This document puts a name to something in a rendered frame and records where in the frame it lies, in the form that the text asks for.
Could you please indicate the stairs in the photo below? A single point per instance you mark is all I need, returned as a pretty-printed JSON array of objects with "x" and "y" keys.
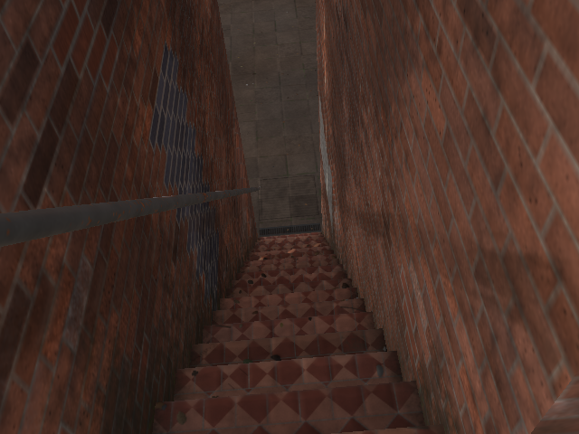
[{"x": 292, "y": 351}]

